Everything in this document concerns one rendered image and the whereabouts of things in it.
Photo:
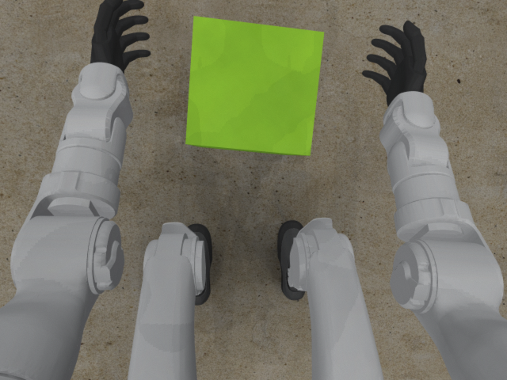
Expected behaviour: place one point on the robot left hand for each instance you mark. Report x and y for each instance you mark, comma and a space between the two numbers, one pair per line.
108, 44

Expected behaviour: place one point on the carton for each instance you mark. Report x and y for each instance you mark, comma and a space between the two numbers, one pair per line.
253, 87

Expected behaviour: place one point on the robot left shin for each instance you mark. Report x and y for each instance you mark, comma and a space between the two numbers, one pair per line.
167, 228

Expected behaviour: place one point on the robot right hand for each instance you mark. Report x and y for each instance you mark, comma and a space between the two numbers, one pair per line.
409, 73

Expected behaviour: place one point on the robot left upper arm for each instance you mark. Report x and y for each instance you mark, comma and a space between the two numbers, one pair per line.
61, 265

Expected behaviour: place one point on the robot left forearm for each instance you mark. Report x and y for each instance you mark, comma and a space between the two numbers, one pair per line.
89, 157

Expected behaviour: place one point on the robot right forearm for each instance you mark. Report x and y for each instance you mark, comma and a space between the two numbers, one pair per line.
426, 196

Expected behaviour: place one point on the robot right upper arm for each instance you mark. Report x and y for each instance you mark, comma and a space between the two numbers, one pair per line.
454, 289

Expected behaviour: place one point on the robot right thigh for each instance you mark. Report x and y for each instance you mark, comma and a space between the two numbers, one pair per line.
342, 341

